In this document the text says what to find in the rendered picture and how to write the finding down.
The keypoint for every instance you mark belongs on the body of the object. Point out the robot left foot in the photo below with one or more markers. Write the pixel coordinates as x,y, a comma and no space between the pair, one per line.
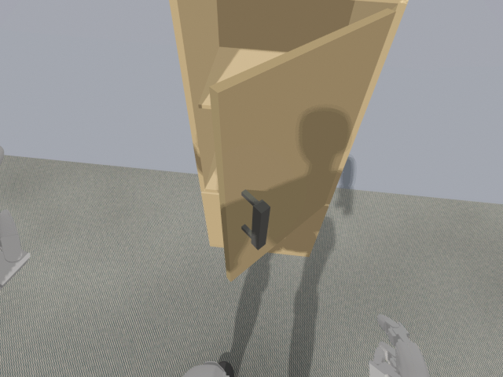
227,368

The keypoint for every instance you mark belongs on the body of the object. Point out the left robot shin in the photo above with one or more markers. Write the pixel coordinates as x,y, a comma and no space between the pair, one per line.
214,363

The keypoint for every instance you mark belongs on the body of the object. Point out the cupboard door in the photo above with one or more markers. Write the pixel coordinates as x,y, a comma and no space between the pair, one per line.
281,129

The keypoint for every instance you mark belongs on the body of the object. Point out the robot right hand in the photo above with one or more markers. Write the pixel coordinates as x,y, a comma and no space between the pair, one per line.
406,360

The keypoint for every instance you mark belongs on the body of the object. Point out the robot left hand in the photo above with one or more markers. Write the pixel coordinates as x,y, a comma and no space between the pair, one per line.
12,257

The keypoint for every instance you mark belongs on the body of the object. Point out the handle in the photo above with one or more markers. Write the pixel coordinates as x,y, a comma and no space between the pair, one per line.
260,220

